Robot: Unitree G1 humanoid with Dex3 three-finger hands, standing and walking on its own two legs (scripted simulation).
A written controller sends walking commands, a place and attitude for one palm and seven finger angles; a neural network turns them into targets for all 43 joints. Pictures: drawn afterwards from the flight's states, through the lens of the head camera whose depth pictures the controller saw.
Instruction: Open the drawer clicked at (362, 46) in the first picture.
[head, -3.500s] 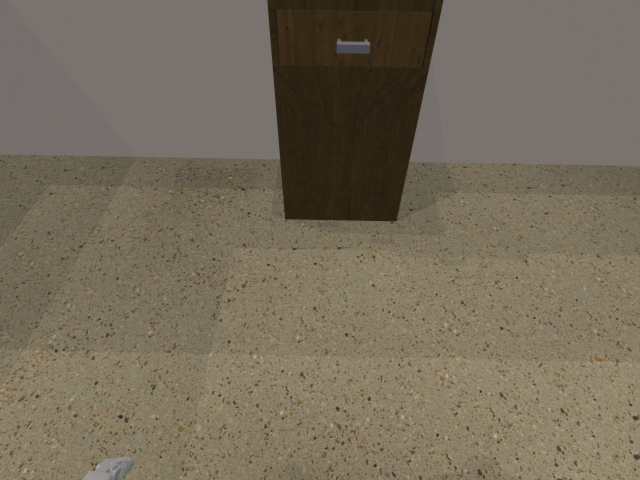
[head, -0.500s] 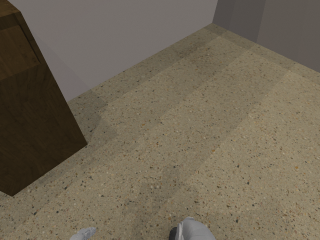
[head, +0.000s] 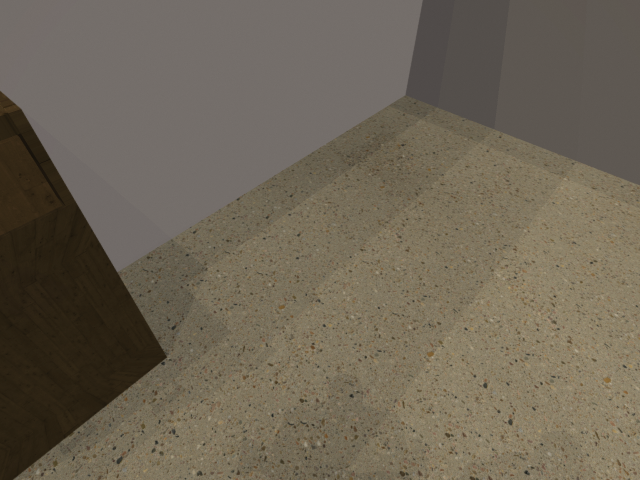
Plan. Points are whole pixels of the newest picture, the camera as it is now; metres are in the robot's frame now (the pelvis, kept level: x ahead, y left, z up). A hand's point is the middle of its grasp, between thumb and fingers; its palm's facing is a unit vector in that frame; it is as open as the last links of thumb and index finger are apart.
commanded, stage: turn to face it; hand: left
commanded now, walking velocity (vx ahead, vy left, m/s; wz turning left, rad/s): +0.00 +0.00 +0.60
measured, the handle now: out of the picture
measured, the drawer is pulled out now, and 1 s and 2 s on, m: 0.00 0.00 0.00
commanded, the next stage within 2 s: take the last steps up to it in 1.46 s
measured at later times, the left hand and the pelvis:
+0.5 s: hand out of the picture +0.02 +0.18 -0.14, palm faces +0.27 -0.91 -0.31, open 7.3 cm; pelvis -0.02 -0.04 +0.00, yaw +15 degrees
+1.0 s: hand out of the picture -0.16 +0.17 -0.18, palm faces +0.59 -0.76 -0.26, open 7.4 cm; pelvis -0.05 -0.03 -0.01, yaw +34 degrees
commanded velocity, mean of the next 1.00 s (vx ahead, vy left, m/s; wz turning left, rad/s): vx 0.00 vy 0.00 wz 0.59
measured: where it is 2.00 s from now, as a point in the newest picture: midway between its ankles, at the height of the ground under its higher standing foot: outside the picture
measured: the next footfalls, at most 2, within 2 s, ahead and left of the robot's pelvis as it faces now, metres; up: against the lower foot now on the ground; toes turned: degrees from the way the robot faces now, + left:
left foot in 0.02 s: +0.06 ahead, +0.13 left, +0.00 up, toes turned +5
right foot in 0.44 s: +0.03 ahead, -0.14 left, +0.00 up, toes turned +11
